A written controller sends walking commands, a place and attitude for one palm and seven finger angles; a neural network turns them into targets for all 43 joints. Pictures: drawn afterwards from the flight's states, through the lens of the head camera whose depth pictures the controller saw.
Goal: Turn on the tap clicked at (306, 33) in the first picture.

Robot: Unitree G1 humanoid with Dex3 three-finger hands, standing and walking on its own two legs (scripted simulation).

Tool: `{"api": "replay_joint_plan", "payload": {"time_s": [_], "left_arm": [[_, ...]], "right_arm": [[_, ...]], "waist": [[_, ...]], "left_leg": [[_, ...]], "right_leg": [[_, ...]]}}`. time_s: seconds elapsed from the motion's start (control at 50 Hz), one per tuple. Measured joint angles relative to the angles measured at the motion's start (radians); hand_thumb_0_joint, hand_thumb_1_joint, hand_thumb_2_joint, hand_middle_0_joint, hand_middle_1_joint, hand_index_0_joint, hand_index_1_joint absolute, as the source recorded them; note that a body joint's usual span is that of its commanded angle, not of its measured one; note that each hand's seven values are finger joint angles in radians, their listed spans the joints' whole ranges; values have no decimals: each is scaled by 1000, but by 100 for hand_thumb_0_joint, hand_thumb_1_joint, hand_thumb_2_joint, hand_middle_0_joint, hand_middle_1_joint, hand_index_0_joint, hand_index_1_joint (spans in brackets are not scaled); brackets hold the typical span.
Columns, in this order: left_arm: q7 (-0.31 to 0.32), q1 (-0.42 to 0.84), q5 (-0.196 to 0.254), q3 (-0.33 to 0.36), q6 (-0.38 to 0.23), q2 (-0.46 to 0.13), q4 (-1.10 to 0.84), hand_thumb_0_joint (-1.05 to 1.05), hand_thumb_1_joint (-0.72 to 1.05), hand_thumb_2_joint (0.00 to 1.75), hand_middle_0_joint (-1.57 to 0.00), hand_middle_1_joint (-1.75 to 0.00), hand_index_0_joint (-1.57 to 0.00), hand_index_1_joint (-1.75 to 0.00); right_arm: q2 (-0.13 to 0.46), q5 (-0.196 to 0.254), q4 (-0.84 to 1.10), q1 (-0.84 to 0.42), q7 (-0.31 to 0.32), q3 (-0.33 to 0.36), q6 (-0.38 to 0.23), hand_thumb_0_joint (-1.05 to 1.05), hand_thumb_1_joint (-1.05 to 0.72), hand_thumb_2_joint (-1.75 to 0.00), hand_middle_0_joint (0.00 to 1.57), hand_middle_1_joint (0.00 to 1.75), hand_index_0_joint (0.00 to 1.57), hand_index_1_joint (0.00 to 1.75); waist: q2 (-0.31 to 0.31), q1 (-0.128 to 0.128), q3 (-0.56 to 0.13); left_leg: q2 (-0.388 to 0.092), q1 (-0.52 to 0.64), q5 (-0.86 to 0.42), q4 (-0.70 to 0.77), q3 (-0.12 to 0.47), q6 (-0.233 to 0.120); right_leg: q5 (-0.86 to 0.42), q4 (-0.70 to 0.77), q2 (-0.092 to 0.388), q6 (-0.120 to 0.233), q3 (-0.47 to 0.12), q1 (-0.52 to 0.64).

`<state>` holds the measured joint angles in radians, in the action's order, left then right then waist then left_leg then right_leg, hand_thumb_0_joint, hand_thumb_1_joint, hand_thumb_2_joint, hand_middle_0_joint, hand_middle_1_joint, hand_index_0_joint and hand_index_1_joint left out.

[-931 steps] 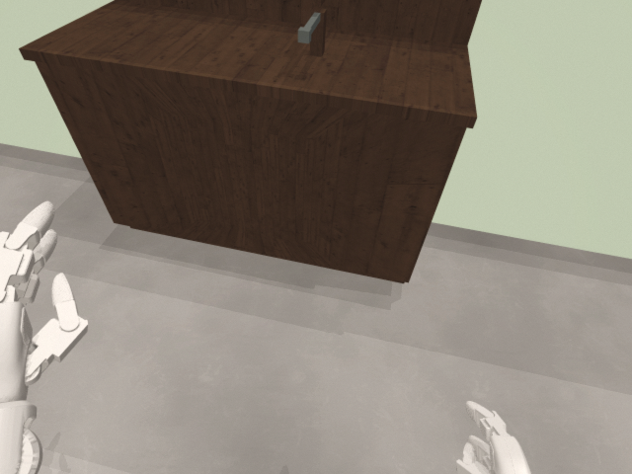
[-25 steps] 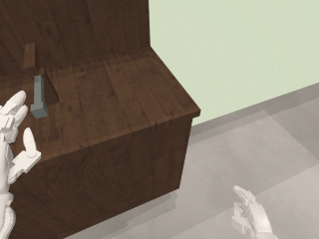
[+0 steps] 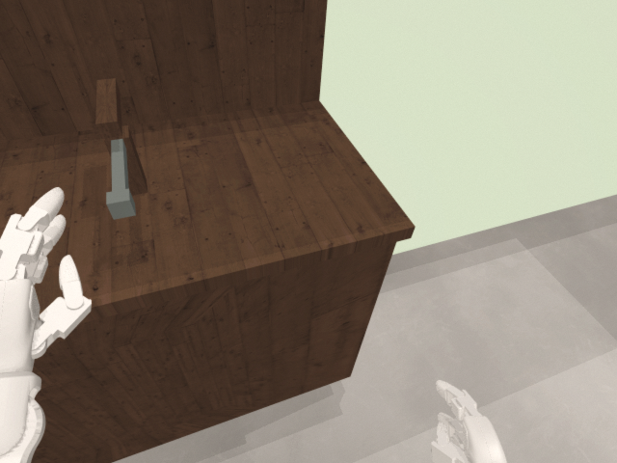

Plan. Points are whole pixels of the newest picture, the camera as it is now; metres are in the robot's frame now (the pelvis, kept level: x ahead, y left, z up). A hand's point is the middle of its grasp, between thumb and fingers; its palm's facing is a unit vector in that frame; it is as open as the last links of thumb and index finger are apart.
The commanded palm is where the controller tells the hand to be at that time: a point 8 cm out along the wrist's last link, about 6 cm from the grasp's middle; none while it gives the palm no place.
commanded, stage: come to a stop and stand still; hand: left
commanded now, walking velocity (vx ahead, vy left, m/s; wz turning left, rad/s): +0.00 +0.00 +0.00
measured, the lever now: (121, 204) +0.39 +0.29 +0.12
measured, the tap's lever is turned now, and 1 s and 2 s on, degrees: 0 0 0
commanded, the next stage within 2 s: look again from close up in 0.08 s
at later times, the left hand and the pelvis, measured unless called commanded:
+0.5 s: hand (89, 295) +0.23 +0.25 +0.15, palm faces +0.40 -0.84 -0.36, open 7.4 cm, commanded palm +0.17 +0.28 +0.17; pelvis +0.02 -0.01 +0.00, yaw +1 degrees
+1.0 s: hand (71, 309) +0.22 +0.26 +0.15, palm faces +0.42 -0.84 -0.34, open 7.4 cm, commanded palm +0.16 +0.28 +0.17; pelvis +0.01 +0.00 +0.00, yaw +2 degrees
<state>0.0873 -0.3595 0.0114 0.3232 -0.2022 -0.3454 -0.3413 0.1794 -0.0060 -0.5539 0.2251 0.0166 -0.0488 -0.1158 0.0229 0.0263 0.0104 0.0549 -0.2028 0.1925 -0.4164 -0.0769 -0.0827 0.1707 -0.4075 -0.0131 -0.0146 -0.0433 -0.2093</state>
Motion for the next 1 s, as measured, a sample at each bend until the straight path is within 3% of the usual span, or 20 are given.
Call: {"api": "replay_joint_plan", "payload": {"time_s": [0.32, 0.6, 0.62, 0.64, 0.68, 0.74, 0.84, 0.9, 1.0], "left_arm": [[9, -40, 30, 14, 24, -16, -90, 2, 89, 90, -21, -30, -21, -30], [22, -52, 39, 4, 41, -6, -82, 2, 89, 90, -21, -30, -21, -30], [1, -2, -6, 17, 46, -37, -73, 2, 89, 89, -22, -30, -21, -30], [-18, 75, -24, 40, 14, -84, -30, 2, 88, 89, -22, -30, -21, -30], [-22, 178, -1, 92, -29, -130, 51, 2, 88, 89, -22, -30, -22, -30], [2, 133, 42, 116, -33, -89, 20, 2, 89, 90, -21, -30, -21, -30], [-7, -73, 36, 7, -53, -16, -84, 1, 89, 90, -21, -30, -21, -30], [-15, -100, 30, -11, -53, -21, -72, 1, 89, 89, -21, -30, -21, -30], [5, -27, 29, 33, -44, -27, -45, 2, 88, 89, -22, -30, -22, -30]], "right_arm": [[21, 2, -2, -43, 3, 21, 27, 1, -90, -89, 21, 30, 21, 30], [25, 3, 5, -44, 25, 22, 44, 1, -91, -89, 21, 30, 21, 30], [26, -6, 14, -28, 25, 29, 30, 1, -91, -89, 21, 30, 21, 30], [23, -5, 7, -21, 23, 29, 14, 1, -91, -89, 21, 30, 20, 30], [18, 1, -13, -28, 6, 22, -2, 1, -91, -89, 21, 30, 20, 30], [21, 13, -8, -30, -28, 28, -22, 1, -90, -89, 21, 30, 21, 30], [27, 15, -8, 6, -22, 39, -34, 1, -90, -89, 21, 30, 21, 30], [22, 14, -23, 28, -1, 38, -31, 1, -90, -89, 21, 30, 21, 30], [19, 11, -43, 32, 12, 31, -41, 1, -90, -90, 21, 30, 21, 30]], "waist": [[-10, 4, 37], [-21, 11, 22], [-20, 22, 27], [-9, 33, 33], [6, 43, 45], [-1, 18, 51], [-11, -13, 34], [2, -9, 32], [22, 9, 46]], "left_leg": [[-2, -5, 32, -24, 23, 8], [-12, 3, 15, -2, 32, 14], [-15, -15, 17, -17, 40, 14], [-14, -35, 16, -31, 49, 14], [-17, -51, 11, -39, 50, 17], [-17, -50, 15, -46, 31, 14], [-10, -41, 31, -57, 16, 4], [-9, -36, 35, -60, 23, 2], [-6, -26, 36, -62, 34, 0]], "right_leg": [[28, 2, -2, 4, 23, 13], [1, 47, -12, 12, 31, 33], [-1, 44, -15, 11, 40, 24], [2, 29, -14, 13, 50, 6], [2, 14, -16, 20, 51, -14], [4, -7, -16, 18, 33, -25], [23, -29, -9, 5, 18, -24], [26, -26, -7, 5, 24, -14], [26, -18, -5, 4, 36, 5]]}}
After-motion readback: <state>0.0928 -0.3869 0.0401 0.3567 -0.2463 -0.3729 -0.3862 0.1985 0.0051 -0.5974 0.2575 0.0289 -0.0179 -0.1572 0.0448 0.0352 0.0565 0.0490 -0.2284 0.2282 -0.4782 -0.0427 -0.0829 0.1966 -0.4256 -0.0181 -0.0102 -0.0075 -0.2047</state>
